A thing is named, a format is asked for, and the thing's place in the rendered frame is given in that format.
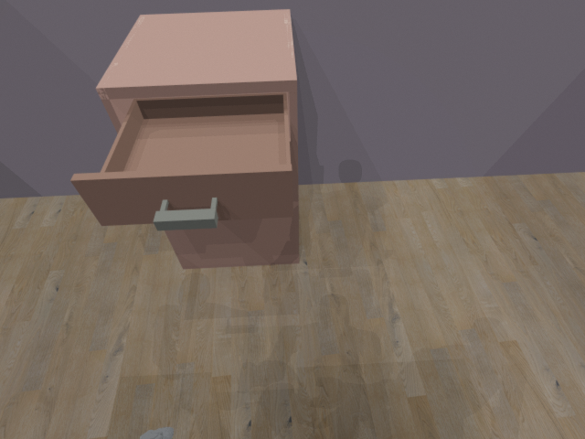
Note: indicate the drawer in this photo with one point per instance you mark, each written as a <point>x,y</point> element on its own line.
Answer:
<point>188,150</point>

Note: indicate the cabinet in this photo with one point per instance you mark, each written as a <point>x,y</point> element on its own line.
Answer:
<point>209,54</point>

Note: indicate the handle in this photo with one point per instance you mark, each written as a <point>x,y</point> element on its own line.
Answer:
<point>186,219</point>

